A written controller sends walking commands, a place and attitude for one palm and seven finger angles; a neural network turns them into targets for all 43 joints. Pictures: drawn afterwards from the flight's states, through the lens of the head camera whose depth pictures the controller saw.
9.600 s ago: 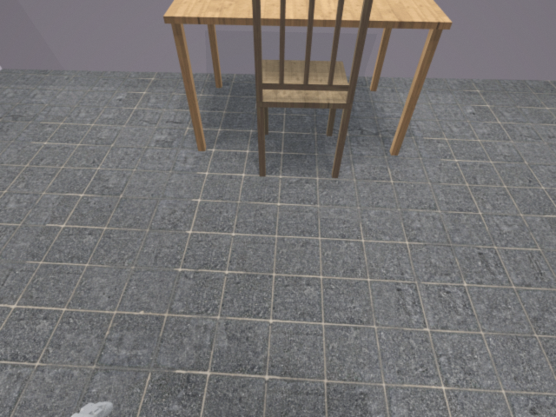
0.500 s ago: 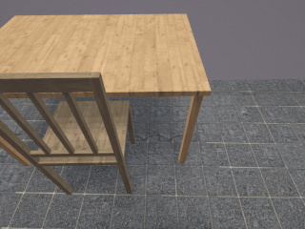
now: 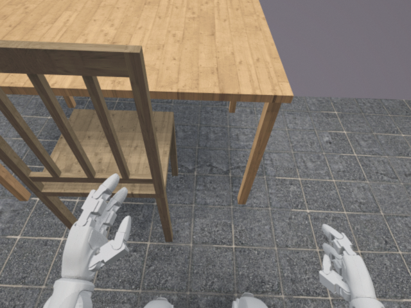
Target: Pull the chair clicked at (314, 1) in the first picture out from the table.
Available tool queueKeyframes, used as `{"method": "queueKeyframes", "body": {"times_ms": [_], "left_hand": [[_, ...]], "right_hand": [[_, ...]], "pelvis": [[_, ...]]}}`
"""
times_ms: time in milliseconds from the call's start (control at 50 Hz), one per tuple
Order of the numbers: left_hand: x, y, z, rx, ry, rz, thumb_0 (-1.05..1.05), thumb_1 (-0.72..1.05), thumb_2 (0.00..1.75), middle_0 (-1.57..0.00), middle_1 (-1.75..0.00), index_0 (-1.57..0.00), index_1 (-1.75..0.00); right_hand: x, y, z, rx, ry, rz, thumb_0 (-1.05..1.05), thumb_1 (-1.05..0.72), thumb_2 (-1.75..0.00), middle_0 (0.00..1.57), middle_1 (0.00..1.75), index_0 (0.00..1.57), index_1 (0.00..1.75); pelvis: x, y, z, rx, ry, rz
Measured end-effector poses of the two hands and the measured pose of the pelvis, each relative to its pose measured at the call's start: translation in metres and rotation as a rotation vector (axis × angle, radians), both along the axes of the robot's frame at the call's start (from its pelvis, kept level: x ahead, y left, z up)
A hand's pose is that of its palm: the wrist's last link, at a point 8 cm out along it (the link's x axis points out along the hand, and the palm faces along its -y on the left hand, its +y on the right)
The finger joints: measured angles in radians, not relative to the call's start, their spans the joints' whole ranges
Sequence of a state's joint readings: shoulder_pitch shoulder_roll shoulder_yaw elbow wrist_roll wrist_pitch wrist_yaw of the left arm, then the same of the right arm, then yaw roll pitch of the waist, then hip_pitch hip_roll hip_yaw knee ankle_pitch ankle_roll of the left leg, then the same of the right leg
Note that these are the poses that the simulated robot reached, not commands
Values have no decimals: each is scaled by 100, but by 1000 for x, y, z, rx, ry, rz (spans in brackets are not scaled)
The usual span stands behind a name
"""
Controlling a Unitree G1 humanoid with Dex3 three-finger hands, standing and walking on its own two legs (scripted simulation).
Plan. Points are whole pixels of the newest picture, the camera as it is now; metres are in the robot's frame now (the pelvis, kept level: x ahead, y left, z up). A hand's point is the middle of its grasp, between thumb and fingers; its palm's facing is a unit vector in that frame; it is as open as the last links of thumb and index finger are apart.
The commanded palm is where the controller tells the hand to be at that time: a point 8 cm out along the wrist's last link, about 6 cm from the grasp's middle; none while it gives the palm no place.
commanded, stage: raise the hand toward the chair's back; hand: left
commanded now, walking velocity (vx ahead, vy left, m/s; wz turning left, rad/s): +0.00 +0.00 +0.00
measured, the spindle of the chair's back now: (69, 134) +0.49 +0.37 +0.01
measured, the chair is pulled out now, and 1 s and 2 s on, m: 0.00 0.00 0.00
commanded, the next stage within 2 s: aim the fingers beside a spindle in 1.78 s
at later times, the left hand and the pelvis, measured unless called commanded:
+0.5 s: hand (107, 258) +0.21 +0.19 +0.01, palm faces +0.02 -1.00 -0.01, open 12.7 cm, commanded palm +0.17 +0.25 +0.02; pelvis -0.01 +0.01 -0.04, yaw +1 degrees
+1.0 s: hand (98, 240) +0.23 +0.21 +0.03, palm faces +0.04 -1.00 -0.05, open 16.5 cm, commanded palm +0.21 +0.27 +0.03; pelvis +0.01 +0.01 -0.03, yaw +2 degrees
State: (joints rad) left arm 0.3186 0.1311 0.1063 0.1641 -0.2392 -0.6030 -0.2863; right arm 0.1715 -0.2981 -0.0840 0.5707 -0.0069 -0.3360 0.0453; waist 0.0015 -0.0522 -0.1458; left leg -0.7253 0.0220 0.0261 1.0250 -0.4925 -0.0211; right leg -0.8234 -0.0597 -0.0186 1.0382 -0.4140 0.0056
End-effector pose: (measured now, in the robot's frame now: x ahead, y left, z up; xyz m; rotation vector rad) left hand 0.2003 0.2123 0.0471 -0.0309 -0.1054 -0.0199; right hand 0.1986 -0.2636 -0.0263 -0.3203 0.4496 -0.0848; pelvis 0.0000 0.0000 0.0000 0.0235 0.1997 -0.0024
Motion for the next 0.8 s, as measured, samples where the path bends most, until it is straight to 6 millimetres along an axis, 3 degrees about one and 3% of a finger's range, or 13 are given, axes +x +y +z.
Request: {"method": "queueKeyframes", "body": {"times_ms": [100, 140, 220, 280, 340, 440, 540, 680, 800], "left_hand": [[-34, 3, -55, -35, 172, 15, 0, 61, 78, -18, -25, -17, -26], [-47, 9, -64, -21, 235, 65, 0, 56, 76, -17, -24, -17, -25], [-57, 21, -48, 40, 192, 126, 1, 47, 72, -16, -23, -16, -23], [-46, 24, -33, 65, 113, 100, 1, 40, 69, -15, -22, -15, -22], [-31, 22, -32, 62, 116, 40, 1, 33, 66, -14, -21, -14, -21], [-16, 25, -40, 42, 220, 4, 0, 21, 61, -13, -19, -13, -19], [-16, 35, -34, 50, 213, 59, 0, 10, 56, -12, -17, -12, -18], [-13, 38, -29, 68, 173, 56, 0, -7, 49, -11, -14, -10, -15], [-7, 40, -27, 70, 181, 52, -1, -21, 43, -9, -12, -9, -13]], "right_hand": [[38, 21, -10, 0, -94, 65, 1, -91, -89, 20, 30, 19, 29], [44, 35, -19, 16, -94, 91, 1, -91, -89, 20, 30, 19, 29], [37, 66, -44, 63, -27, 141, 1, -91, -89, 20, 30, 20, 29], [20, 83, -67, 101, 54, 158, 1, -91, -89, 20, 30, 20, 29], [-3, 89, -86, 137, 138, 132, 1, -91, -89, 21, 30, 20, 30], [-39, 78, -96, 154, 231, 27, 2, -90, -89, 21, 30, 20, 30], [-57, 52, -89, 100, 253, -51, 2, -90, -89, 21, 30, 20, 30], [-47, 29, -73, 22, 214, -76, 2, -91, -89, 21, 30, 20, 30], [-23, 35, -60, 25, 156, -56, 2, -91, -89, 20, 30, 20, 29]], "pelvis": [[-8, 0, -36, -7, 35, 13], [-10, 0, -43, -20, 38, 21], [-12, -1, -48, -48, 41, 41], [-16, 0, -50, -64, 50, 52], [-18, 1, -49, -69, 62, 53], [-17, 4, -43, -62, 70, 39], [-13, 8, -37, -60, 70, 32], [-9, 12, -35, -61, 71, 37], [-3, 12, -31, -62, 70, 38]]}}
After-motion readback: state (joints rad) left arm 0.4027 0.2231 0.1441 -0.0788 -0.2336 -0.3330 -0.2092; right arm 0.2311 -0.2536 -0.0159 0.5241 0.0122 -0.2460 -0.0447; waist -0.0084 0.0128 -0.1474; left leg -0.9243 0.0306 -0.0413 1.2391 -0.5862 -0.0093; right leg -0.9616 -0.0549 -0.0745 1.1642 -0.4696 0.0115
